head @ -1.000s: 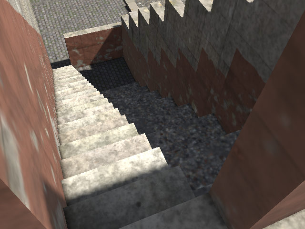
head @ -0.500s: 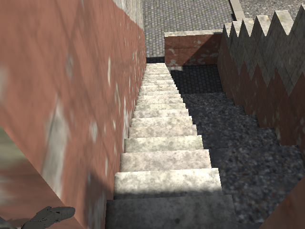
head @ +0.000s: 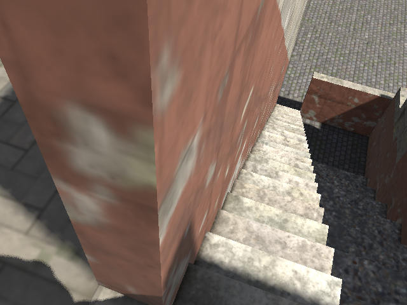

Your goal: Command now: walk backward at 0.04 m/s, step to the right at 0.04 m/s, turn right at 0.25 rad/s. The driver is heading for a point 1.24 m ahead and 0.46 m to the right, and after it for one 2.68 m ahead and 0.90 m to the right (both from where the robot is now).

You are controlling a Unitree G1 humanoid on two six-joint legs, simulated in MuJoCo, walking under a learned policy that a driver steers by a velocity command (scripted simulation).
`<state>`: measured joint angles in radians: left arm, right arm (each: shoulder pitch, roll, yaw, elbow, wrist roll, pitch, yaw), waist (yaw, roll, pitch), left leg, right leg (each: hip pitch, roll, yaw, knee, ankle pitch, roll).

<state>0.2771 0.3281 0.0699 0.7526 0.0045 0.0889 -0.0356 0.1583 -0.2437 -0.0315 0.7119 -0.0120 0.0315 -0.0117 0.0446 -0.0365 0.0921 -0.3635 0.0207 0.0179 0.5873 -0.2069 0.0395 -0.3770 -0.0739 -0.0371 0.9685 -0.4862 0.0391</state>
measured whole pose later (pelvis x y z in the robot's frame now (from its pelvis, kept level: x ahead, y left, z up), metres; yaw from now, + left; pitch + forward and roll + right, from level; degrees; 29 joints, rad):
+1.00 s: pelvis +0.00 -0.03 +0.00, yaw -30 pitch +2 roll -2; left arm 0.19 0.23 0.05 0.66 0.03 0.05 0.03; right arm 0.20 -0.18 -0.02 0.65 0.00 0.05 -0.02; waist -0.02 -0.02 0.06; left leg -0.43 -0.05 -0.09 0.55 -0.14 0.05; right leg -0.49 0.08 0.06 1.08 -0.46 0.04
